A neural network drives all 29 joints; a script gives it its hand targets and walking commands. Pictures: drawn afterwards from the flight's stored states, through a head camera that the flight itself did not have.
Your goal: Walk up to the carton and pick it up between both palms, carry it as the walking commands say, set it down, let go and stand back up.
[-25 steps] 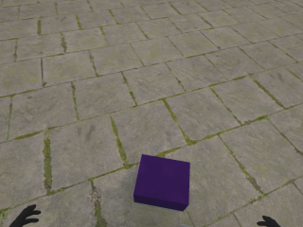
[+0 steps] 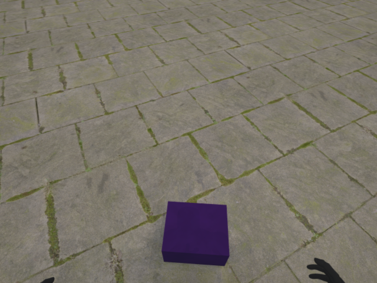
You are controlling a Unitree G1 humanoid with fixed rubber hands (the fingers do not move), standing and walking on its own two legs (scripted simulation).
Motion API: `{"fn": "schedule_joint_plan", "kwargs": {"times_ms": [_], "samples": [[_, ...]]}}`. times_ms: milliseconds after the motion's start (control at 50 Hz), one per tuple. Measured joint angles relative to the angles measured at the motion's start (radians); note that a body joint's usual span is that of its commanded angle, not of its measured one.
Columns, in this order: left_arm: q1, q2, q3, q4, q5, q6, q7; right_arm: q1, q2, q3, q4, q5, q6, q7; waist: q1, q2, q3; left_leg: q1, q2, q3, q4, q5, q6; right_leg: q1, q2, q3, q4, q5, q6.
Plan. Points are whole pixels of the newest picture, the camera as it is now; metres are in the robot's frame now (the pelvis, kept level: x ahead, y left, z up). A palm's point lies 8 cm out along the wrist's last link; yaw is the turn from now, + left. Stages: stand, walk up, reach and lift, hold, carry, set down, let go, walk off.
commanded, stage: walk up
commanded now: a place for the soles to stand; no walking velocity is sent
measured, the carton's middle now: (195, 232) +0.49 -0.04 -0.69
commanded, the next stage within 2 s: none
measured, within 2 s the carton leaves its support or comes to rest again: neither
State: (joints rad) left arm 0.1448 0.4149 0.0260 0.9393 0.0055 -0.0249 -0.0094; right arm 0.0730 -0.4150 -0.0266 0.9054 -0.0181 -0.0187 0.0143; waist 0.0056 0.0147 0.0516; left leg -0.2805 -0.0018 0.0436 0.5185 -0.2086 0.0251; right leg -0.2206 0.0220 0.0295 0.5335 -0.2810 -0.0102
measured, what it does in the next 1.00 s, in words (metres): stands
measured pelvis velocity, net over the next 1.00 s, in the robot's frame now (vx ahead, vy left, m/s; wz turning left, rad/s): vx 0.01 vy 0.00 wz -0.14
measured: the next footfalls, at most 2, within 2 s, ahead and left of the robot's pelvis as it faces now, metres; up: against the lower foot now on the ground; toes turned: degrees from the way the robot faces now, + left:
none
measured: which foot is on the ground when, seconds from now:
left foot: down 0.00-1.00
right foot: down 0.00-1.00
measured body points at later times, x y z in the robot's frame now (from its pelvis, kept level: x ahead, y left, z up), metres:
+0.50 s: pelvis +0.00 +0.00 +0.00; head +0.02 +0.00 +0.45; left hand +0.14 +0.32 -0.10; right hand +0.12 -0.33 -0.10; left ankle +0.05 +0.10 -0.73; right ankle +0.01 -0.12 -0.73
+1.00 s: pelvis +0.01 +0.00 +0.00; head +0.03 +0.00 +0.45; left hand +0.17 +0.31 -0.10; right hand +0.10 -0.34 -0.10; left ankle +0.05 +0.10 -0.73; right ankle +0.01 -0.12 -0.73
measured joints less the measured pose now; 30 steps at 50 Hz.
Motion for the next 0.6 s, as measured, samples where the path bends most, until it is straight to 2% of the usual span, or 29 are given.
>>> {"fn": "schedule_joint_plan", "kwargs": {"times_ms": [300,600], "samples": [[-0.042,0.014,-0.008,0.033,-0.003,-0.001,-0.001,-0.029,-0.013,0.003,0.076,0.004,-0.004,0.001,-0.009,-0.018,-0.014,0.031,0.014,0.048,-0.064,0.022,0.003,0.009,0.012,0.05,-0.058,0.037,0.006],[-0.03,0.013,-0.011,0.039,0.0,0.006,0.002,-0.039,-0.006,-0.008,0.077,0.003,0.011,0.003,-0.009,-0.017,0.009,0.038,0.033,0.089,-0.056,0.008,-0.001,-0.002,0.03,0.091,-0.043,0.037,0.003]]}}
